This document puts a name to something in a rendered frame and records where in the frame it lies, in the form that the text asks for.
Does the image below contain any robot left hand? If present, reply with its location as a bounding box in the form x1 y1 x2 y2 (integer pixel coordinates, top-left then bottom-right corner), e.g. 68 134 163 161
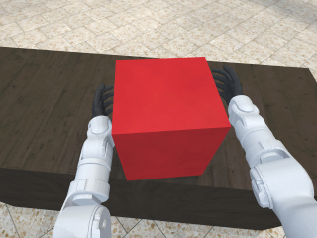
92 83 114 119

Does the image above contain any robot right upper arm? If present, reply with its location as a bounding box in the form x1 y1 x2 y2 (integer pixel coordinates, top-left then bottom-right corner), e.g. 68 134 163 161
250 157 317 238

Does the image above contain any carton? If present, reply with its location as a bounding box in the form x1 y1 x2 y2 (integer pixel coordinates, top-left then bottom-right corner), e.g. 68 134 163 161
111 57 231 181

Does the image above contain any pedestal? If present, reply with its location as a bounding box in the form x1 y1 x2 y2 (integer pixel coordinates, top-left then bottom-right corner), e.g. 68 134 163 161
0 46 317 231

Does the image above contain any right robot forearm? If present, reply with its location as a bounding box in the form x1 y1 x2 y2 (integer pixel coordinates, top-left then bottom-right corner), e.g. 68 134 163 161
228 95 314 197

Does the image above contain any robot right hand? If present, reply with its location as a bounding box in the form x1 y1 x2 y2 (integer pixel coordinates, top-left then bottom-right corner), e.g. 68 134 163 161
211 65 244 106

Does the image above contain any left robot forearm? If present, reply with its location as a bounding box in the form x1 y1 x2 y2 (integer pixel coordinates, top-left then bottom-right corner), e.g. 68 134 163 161
53 115 115 235

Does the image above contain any robot left upper arm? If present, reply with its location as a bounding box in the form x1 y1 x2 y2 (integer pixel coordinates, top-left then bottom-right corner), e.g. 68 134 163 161
53 204 112 238

